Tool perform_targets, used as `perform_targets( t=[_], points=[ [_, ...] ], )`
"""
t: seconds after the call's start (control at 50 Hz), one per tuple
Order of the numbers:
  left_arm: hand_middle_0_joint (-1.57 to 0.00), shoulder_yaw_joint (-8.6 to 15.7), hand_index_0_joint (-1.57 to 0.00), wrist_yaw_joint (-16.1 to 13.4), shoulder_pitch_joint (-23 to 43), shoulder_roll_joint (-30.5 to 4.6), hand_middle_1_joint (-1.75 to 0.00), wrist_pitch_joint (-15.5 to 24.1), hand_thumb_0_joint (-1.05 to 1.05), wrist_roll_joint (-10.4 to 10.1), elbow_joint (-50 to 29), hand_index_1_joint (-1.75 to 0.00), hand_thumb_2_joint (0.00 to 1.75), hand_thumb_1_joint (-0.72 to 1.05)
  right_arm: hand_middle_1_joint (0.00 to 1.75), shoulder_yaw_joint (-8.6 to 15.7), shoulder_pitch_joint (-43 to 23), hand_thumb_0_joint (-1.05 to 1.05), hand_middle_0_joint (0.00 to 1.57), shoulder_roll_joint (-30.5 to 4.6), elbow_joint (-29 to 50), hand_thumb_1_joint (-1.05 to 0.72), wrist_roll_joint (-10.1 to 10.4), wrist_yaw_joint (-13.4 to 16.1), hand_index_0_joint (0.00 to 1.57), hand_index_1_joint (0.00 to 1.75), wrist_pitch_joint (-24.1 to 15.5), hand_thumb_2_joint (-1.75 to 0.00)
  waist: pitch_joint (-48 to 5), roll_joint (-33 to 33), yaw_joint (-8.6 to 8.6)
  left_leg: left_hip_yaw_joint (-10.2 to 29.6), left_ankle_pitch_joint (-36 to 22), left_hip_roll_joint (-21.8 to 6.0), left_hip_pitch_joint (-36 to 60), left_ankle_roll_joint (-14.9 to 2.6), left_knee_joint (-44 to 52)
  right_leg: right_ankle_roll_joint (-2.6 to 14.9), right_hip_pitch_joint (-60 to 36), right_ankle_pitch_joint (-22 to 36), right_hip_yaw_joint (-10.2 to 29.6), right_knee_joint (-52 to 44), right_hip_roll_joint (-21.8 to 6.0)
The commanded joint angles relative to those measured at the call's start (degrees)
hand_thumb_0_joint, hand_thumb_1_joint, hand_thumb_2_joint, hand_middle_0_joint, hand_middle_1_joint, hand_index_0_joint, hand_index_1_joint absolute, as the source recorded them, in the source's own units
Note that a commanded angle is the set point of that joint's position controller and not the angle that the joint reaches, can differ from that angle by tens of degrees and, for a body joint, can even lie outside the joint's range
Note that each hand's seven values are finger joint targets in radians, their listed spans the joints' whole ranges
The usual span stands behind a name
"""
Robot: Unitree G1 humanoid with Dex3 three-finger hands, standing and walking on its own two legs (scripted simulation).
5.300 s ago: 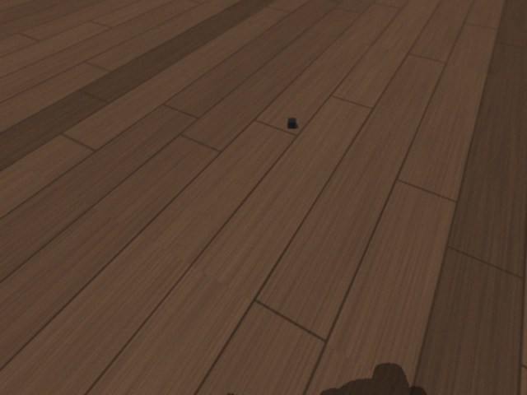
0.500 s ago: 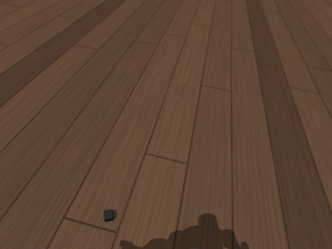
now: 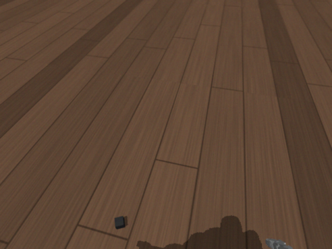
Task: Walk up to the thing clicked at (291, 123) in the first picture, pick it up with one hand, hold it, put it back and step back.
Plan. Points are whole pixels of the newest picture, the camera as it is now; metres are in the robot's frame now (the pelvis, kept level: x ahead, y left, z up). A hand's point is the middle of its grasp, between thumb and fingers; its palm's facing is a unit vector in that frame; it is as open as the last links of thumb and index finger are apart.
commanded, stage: walk up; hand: left
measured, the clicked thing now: (119, 222) +0.40 +0.27 -0.75
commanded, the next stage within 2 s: stand in 0.96 s
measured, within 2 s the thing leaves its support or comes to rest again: neither
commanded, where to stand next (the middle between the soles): +0.04 +0.01 m, yaw +0 degrees
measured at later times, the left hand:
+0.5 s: hand out of the picture +0.11 +0.25 -0.15, palm faces -0.07 -0.94 -0.33, open 7.4 cm
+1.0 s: hand out of the picture +0.10 +0.26 -0.15, palm faces -0.06 -0.94 -0.34, open 7.4 cm
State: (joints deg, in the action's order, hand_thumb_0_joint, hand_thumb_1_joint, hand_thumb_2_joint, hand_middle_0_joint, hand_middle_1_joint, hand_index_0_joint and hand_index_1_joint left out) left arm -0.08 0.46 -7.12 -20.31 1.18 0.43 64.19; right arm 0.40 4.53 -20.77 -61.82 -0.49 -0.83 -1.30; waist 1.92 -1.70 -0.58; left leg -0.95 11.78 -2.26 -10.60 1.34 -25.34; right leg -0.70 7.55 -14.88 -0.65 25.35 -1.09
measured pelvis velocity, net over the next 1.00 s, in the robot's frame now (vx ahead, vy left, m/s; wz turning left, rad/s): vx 0.02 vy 0.01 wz -0.03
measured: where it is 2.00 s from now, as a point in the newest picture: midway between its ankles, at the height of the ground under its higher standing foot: outside the picture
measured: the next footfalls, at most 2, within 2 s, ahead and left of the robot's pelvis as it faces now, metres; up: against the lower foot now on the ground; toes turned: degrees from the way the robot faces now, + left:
none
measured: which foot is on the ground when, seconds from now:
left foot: down 0.00-1.00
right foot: down 0.00-1.00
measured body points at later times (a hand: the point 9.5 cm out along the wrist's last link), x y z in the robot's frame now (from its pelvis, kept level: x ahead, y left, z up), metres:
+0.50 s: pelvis +0.01 +0.01 +0.00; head +0.02 +0.01 +0.45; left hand +0.12 +0.30 -0.13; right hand +0.07 -0.30 -0.13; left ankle +0.02 +0.14 -0.74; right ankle -0.01 -0.13 -0.74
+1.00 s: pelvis +0.02 +0.01 +0.01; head +0.02 +0.01 +0.46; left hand +0.10 +0.31 -0.13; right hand +0.09 -0.30 -0.13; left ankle +0.02 +0.14 -0.74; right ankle -0.01 -0.13 -0.74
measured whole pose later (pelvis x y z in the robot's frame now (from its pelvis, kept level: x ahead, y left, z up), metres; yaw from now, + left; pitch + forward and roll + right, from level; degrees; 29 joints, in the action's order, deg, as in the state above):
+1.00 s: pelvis +0.02 +0.01 +0.01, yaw -2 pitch -2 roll +0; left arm 0.0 0.3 -6.3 -19.9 0.4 0.7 65.1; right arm 0.8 5.2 -20.2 -64.8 -0.7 -0.5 -0.7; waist 2.6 0.0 0.4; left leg -3.2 10.6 -2.0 -6.6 1.0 -19.8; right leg -1.4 4.5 -12.9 1.4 19.9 -1.4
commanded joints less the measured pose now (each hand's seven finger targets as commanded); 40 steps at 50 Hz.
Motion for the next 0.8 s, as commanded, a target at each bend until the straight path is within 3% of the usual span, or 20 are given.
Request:
perform_targets(
  t=[0.0,0.08,0.22,0.32,0.42,0.78],
  points=[
    [-0.20,2.5,-0.20,-0.7,4.0,-12.4,-0.30,1.0,0.00,-0.4,-3.1,-0.30,0.90,0.90,0.30,2.5,-1.2,0.00,0.20,-11.9,1.7,-0.90,0.0,1.0,0.20,0.30,-1.1,-0.90,-1.7,4.6,0.88,3.2,-6.6,-4.2,4.3,-3.06,4.2,2.64,4.2,7.9,6.5,-7.6,-6.3],
    [-0.20,2.7,-0.20,-0.6,4.8,-12.8,-0.30,0.9,0.00,-0.2,-2.8,-0.30,0.90,0.90,0.30,2.5,-2.0,0.00,0.20,-11.7,1.1,-0.90,-0.3,0.9,0.20,0.30,-1.1,-0.90,-1.5,3.4,0.82,3.3,-5.3,-4.2,3.5,-2.80,5.5,2.48,2.8,7.2,6.3,-8.2,-5.9],
    [-0.20,2.9,-0.20,-0.9,4.8,-12.3,-0.30,0.8,0.00,-0.2,-3.0,-0.30,0.90,0.90,0.30,2.4,-1.3,0.00,0.20,-11.7,0.7,-0.90,-0.2,1.2,0.20,0.30,-1.4,-0.90,-6.1,1.9,0.72,2.1,-13.5,-5.1,5.2,-3.00,5.0,2.28,-2.7,17.4,5.1,-6.2,-6.0],
    [-0.20,2.7,-0.20,-0.7,5.7,-12.1,-0.30,0.3,0.00,-0.2,-3.1,-0.30,0.90,0.90,0.30,2.4,-1.5,0.00,0.20,-12.2,0.4,-0.90,-0.3,1.3,0.20,0.30,-1.2,-0.90,-3.4,0.5,0.83,2.6,-8.2,-5.2,3.8,-3.08,6.8,2.44,-1.0,11.8,5.2,-6.6,-5.3],
    [-0.20,2.7,-0.20,-0.6,5.4,-11.8,-0.30,0.3,0.00,-0.2,-2.8,-0.30,0.90,0.90,0.30,2.3,-0.9,0.00,0.20,-12.0,0.5,-0.90,-0.1,1.4,0.20,0.30,-1.4,-0.90,-4.5,0.9,0.78,2.6,-10.9,-5.4,5.1,-3.18,6.6,2.25,-1.4,13.5,5.4,-6.5,-5.1],
    [-0.20,2.5,-0.20,-0.6,4.7,-11.4,-0.30,0.1,0.00,0.0,-2.4,-0.30,0.90,0.90,0.30,2.6,-1.5,0.00,0.20,-11.6,0.4,-0.90,-0.1,1.2,0.20,0.30,-1.2,-0.90,-2.9,2.2,0.86,2.3,-8.1,-5.1,6.4,-2.99,8.2,1.87,0.4,12.1,5.6,-7.3,-4.8]
  ],
)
